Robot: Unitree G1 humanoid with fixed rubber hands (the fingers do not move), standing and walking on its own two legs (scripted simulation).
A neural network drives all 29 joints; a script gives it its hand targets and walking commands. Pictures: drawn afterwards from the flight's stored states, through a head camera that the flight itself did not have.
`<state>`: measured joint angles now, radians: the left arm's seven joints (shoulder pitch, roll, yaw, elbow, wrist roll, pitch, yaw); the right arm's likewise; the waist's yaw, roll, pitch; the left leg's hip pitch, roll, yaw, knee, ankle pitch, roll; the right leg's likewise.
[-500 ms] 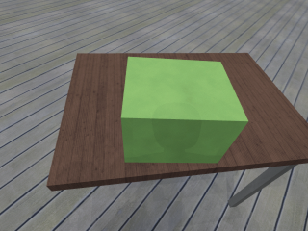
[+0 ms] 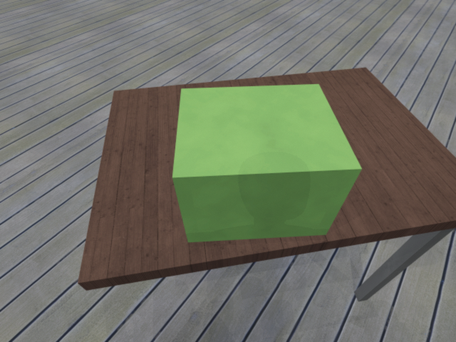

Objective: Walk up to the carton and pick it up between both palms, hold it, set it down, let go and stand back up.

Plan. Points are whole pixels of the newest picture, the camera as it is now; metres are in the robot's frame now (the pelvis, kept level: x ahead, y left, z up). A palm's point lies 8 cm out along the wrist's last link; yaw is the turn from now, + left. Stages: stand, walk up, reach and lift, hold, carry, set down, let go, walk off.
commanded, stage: stand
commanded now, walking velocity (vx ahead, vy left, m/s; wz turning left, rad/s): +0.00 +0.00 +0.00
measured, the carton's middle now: (254, 162) +0.44 -0.04 +0.06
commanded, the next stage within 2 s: reach and lift in 0.04 s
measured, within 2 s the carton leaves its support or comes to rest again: neither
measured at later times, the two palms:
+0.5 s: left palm (135, 340) +0.15 +0.18 -0.10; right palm out of the picture +0.10 -0.21 -0.12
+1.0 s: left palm out of the picture +0.12 +0.21 -0.06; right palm out of the picture +0.10 -0.22 -0.08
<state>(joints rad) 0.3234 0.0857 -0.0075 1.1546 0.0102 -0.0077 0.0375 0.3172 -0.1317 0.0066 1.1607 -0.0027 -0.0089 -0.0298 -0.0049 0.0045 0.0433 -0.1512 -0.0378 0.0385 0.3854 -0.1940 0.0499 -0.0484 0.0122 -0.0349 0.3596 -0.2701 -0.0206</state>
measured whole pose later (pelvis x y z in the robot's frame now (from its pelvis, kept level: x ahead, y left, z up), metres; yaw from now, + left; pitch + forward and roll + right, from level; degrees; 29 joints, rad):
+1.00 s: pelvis -0.02 -0.03 +0.01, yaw -1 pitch +2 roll +1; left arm 0.27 0.23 0.03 0.25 -0.07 0.55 -0.04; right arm 0.34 -0.14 0.05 0.26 0.13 0.42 -0.05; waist 0.02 0.00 -0.03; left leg -0.20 0.00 0.05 0.24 -0.07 0.00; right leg -0.14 0.06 0.00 0.28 -0.18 -0.06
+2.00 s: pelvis +0.00 -0.03 +0.01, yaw -2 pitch +1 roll +1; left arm 0.41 0.20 0.01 -0.07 -0.16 0.32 0.09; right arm 0.34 -0.39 -0.02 0.01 0.33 0.17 0.08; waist 0.03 -0.02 -0.02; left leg -0.13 -0.01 0.07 0.22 -0.10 0.00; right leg -0.09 0.05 0.02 0.30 -0.22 -0.06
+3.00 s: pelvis -0.07 -0.01 -0.01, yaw +0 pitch +2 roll +0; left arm -0.02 0.44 -0.19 -0.09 -0.46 0.74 0.24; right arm -0.43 -0.53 -0.13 0.33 0.42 0.45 0.15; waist 0.07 0.00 -0.01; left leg -0.37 -0.02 0.03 0.42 -0.09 0.03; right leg -0.31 0.04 -0.02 0.48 -0.22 -0.04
